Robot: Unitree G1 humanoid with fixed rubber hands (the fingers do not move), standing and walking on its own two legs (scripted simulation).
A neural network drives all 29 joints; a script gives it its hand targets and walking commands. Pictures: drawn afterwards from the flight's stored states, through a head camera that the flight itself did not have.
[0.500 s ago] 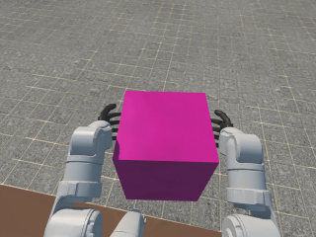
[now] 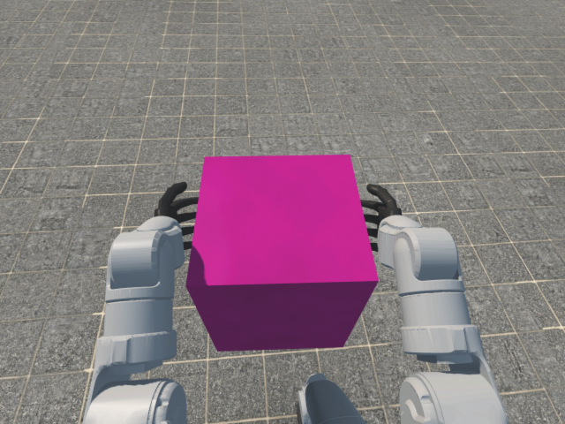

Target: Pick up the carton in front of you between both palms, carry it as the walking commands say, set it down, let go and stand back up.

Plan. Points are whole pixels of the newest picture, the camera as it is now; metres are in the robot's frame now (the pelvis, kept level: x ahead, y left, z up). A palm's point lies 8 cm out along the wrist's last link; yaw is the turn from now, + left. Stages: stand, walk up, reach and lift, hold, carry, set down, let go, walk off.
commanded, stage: carry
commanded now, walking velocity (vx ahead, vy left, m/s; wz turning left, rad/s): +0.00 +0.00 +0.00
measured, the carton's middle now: (279, 259) +0.36 -0.04 +0.00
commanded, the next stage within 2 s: none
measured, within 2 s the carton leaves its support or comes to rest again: neither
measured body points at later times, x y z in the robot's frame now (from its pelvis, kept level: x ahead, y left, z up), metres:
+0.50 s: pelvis +0.25 -0.02 -0.09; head +0.32 -0.02 +0.36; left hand +0.62 +0.15 -0.02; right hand +0.63 -0.15 -0.02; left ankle +0.31 +0.09 -0.81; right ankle +0.24 -0.09 -0.80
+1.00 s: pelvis +0.29 +0.00 -0.08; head +0.27 +0.00 +0.37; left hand +0.66 +0.13 +0.04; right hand +0.64 -0.17 +0.03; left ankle +0.31 +0.09 -0.81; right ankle +0.24 -0.09 -0.81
